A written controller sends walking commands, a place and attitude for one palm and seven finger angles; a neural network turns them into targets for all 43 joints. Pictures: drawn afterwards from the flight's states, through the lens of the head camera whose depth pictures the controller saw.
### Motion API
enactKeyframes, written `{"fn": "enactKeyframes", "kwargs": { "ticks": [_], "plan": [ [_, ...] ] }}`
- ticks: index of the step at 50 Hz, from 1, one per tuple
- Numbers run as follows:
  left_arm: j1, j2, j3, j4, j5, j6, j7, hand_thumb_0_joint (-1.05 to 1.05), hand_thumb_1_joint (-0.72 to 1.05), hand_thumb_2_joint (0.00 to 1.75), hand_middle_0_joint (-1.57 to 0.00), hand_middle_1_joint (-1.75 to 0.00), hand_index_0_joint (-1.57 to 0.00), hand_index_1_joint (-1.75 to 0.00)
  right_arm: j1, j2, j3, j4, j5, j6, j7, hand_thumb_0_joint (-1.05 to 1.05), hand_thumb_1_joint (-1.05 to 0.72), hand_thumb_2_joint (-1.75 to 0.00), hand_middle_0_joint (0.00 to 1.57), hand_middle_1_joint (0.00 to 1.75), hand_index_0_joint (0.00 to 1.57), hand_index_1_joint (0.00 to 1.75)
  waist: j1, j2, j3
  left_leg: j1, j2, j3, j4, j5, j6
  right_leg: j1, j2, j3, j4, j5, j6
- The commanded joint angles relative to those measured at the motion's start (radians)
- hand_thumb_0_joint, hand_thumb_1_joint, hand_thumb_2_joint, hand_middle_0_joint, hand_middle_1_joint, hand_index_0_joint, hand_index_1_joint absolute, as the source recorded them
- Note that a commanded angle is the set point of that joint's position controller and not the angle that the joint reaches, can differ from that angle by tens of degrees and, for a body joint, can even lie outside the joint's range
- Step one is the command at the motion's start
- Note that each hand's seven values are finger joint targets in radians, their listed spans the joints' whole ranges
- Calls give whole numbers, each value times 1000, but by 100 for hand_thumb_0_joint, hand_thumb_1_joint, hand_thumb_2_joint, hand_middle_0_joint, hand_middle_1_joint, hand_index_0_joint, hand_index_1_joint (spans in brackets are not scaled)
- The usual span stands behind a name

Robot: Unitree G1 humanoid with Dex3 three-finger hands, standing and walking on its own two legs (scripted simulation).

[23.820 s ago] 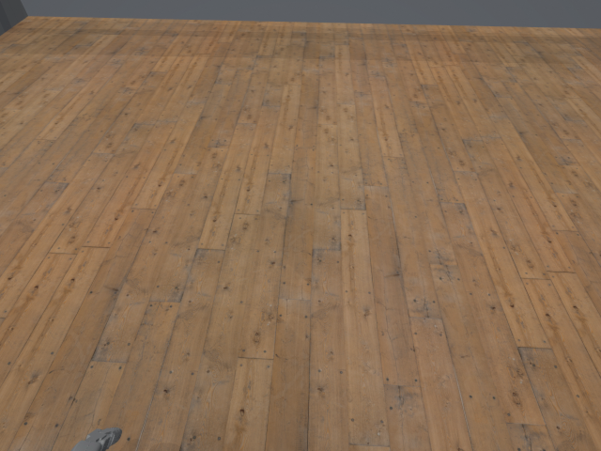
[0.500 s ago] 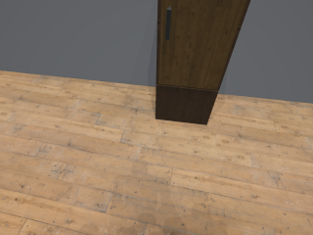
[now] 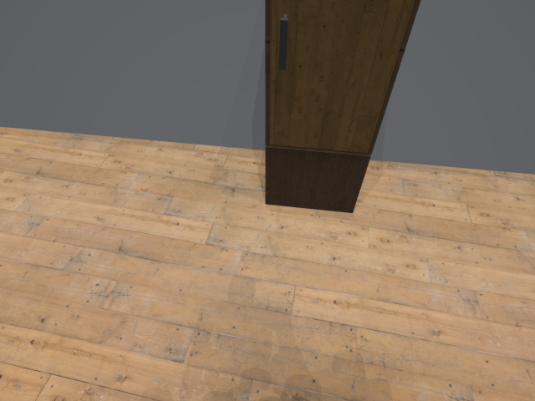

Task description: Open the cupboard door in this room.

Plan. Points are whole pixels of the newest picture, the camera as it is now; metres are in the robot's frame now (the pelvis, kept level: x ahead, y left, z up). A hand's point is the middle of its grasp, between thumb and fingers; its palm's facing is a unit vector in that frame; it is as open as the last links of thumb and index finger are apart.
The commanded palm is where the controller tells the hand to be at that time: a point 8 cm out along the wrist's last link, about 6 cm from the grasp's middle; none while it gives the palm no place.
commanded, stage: look at it before walking up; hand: left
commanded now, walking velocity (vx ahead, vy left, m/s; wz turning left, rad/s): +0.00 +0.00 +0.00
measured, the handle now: (284, 42) +1.08 +0.01 +0.06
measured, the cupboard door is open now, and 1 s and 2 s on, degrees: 0 0 0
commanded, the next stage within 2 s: walk to a spot facing it in 0.32 s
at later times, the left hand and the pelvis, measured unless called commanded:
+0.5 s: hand out of the picture -0.04 +0.17 -0.18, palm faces +0.03 -0.98 -0.20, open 7.3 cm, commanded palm none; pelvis -0.02 +0.00 +0.00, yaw -1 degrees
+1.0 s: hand (166, 367) +0.21 +0.20 -0.18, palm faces -0.22 -0.96 -0.19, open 7.4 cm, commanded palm none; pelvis +0.09 +0.03 +0.00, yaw -15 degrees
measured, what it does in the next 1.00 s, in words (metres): lifts its right foot, turning right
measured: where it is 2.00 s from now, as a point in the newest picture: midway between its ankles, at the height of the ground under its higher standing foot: (280, 390)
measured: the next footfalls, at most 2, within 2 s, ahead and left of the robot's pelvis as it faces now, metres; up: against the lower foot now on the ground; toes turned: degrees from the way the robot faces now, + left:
right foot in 1.16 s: +0.26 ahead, -0.12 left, +0.00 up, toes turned -30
left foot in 1.58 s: +0.39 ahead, +0.09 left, +0.00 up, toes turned -16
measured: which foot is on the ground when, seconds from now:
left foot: down 0.00-1.00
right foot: down 0.00-0.74, up 0.76-1.00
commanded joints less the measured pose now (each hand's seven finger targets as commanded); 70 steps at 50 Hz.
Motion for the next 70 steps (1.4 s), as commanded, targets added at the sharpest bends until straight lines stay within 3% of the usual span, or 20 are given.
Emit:
{"fn": "enactKeyframes", "kwargs": {
  "ticks": [1,21,26,29,32,35,36,37,38,43,47,52,55,57,58,59,60,63,66,70],
  "plan": [
    [97,95,11,-9,-2,-12,1,0,90,90,-20,-30,-20,-30,59,-91,-13,-21,5,-5,-6,0,-90,-90,20,30,20,30,7,-26,73,-11,100,-108,-56,201,21,-97,-109,103,-87,233,-9],
    [75,141,20,-16,2,-23,-5,0,90,90,-20,-30,-20,-30,23,-144,-28,-39,5,-9,-3,0,-90,-90,20,30,20,30,4,-10,61,-13,104,-115,-60,146,23,-121,-109,120,-108,186,-21],
    [80,138,43,-26,9,12,-24,0,90,90,-20,-30,-20,-30,39,-118,-42,-59,-9,15,2,0,-90,-90,20,30,20,30,2,-41,117,-88,87,-38,48,-193,5,-239,-113,217,-131,-242,-55],
    [89,188,75,-51,16,19,-33,0,90,90,-20,-30,-20,-30,10,-121,-57,-111,-11,19,11,0,-90,-90,20,30,20,30,20,-150,143,-219,46,22,246,-267,-9,-260,-195,386,-218,-475,-125],
    [100,205,95,-64,15,-3,-32,0,90,90,-20,-30,-20,-30,-57,-127,-65,-168,-5,-5,21,0,-90,-90,20,30,20,30,36,-137,143,-356,63,-23,366,-254,-12,-167,-260,498,-217,-329,-201],
    [33,203,102,-86,12,-11,-38,0,90,90,-20,-30,-20,-30,28,-115,-62,-163,1,-34,19,0,-90,-90,20,30,20,30,-24,-90,58,-128,68,-43,110,-196,-8,-251,-195,390,-26,-116,-163],
    [-10,166,98,-111,8,-9,-46,0,90,90,-20,-30,-20,-30,138,-145,-68,-131,-1,-46,7,0,-90,-90,20,30,20,30,-75,43,20,94,112,-123,-37,-183,9,-420,-85,280,138,-110,-105],
    [-42,96,86,-149,-1,-6,-61,0,90,90,-20,-30,-20,-30,264,-247,-95,-91,-19,-53,-5,0,-90,-90,20,30,20,30,-111,342,0,252,349,-434,-167,-263,62,-643,68,92,470,-178,-28],
    [-108,107,84,-185,9,-8,-61,0,90,90,-20,-30,-20,-30,314,-263,-96,-80,-19,-47,-14,0,-90,-90,20,30,20,30,-124,299,19,232,474,-510,-208,-219,118,-715,21,113,651,-257,-19],
    [-91,86,95,-168,26,13,-83,0,90,90,-20,-30,-20,-30,169,-144,-59,-133,-14,-67,-7,0,-90,-90,20,30,20,30,-15,43,114,56,336,-147,-188,127,43,-703,-61,110,879,24,6],
    [-104,57,89,-200,21,28,-85,0,90,90,-20,-30,-20,-30,192,-120,-47,-119,-10,-75,-13,0,-90,-90,20,30,20,30,10,98,87,91,272,50,-123,555,13,-721,-34,43,858,79,17],
    [-227,60,72,-265,14,22,-91,0,90,90,-20,-30,-20,-30,187,-143,-62,-121,-14,-56,-12,0,-90,-90,20,30,20,30,-7,165,76,147,232,168,-42,868,45,-584,33,-96,439,98,9],
    [-96,116,83,-237,20,3,-83,0,90,90,-20,-30,-20,-30,166,-208,-93,-132,3,-47,-6,0,-90,-90,20,30,20,30,52,187,-75,245,257,195,189,1087,43,-380,95,-109,265,151,-23],
    [108,198,110,-179,25,-14,-73,0,90,90,-20,-30,-20,-30,97,-225,-101,-169,14,-42,3,0,-90,-90,20,30,20,30,159,152,-173,75,245,179,544,858,5,-26,48,-51,84,312,-60],
    [190,307,127,-153,25,-25,-62,0,90,90,-20,-30,-20,-30,98,-158,-85,-203,31,-34,12,0,-90,-90,20,30,20,30,184,-88,-266,-284,130,142,864,29,-42,317,-209,266,133,864,-166],
    [191,369,137,-148,-2,-24,-43,0,90,90,-20,-30,-20,-30,107,-110,-73,-236,30,-32,3,0,-90,-90,20,30,20,30,147,-190,-367,-478,21,21,1186,-425,-74,412,-427,555,190,1378,-307],
    [142,348,130,-175,-14,-14,-30,0,90,90,-20,-30,-20,-30,50,-127,-72,-261,28,-20,-4,0,-90,-90,20,30,20,30,133,-82,-284,-474,63,-115,1177,-338,-53,286,-410,450,128,1219,-329],
    [-48,260,101,-227,-13,-9,-20,0,90,90,-20,-30,-20,-30,-15,-136,-72,-253,-1,14,8,0,-90,-90,20,30,20,30,40,-8,-115,-446,127,-153,1031,-158,-66,-59,-278,362,26,743,-210],
    [-139,217,85,-246,13,-17,-16,0,90,90,-20,-30,-20,-30,79,-105,-55,-209,-11,47,9,0,-90,-90,20,30,20,30,-40,-27,-116,-340,103,-131,903,-127,-69,-240,-209,231,-22,582,-164],
    [-154,198,71,-224,17,-25,-24,0,90,90,-20,-30,-20,-30,80,-91,-37,-201,-4,44,19,0,-90,-90,20,30,20,30,-55,-112,-123,-265,84,-108,655,-69,-63,-266,-154,126,-31,440,-144]
  ]
}}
